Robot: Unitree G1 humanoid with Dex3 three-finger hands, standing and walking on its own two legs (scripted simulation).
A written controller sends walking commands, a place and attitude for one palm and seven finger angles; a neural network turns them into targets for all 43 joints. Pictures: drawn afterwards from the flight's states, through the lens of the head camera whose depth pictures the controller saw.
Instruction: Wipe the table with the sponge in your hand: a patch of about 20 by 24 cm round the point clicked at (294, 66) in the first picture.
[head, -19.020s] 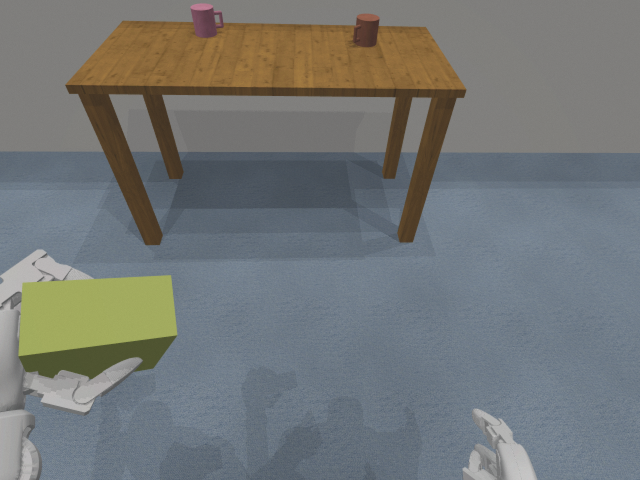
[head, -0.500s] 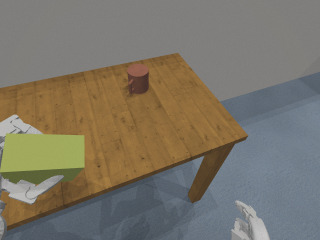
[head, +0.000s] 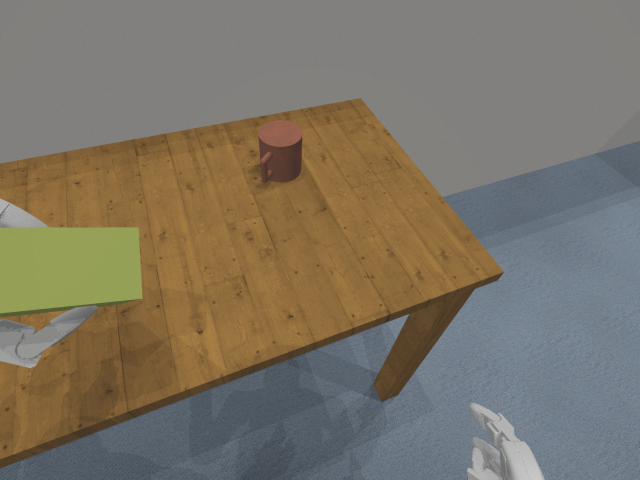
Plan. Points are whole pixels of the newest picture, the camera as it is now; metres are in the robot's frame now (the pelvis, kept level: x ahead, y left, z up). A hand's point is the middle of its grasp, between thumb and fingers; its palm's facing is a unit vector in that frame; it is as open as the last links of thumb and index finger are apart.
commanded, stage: come to a stop and stand still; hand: left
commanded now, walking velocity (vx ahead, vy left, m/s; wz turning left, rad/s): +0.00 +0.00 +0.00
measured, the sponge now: (77, 274) +0.25 +0.24 +0.18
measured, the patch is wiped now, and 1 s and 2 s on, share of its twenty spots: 0.00 0.00 0.00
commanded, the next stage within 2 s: look again from close up in 0.88 s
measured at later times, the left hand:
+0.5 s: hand out of the picture +0.20 +0.32 +0.17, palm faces +0.42 -0.82 -0.39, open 9.7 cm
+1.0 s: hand out of the picture +0.19 +0.31 +0.17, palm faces +0.37 -0.85 -0.38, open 9.7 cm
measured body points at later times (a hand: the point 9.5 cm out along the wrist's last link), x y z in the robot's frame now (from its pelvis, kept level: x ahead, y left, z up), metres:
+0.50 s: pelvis -0.02 +0.06 +0.01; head +0.00 +0.09 +0.46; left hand +0.17 +0.37 +0.19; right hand +0.19 -0.14 -0.05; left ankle +0.01 +0.15 -0.73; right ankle -0.01 -0.06 -0.73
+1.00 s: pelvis -0.03 +0.06 +0.01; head -0.01 +0.08 +0.46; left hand +0.16 +0.35 +0.19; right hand +0.14 -0.17 -0.06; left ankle +0.01 +0.15 -0.73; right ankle -0.01 -0.06 -0.73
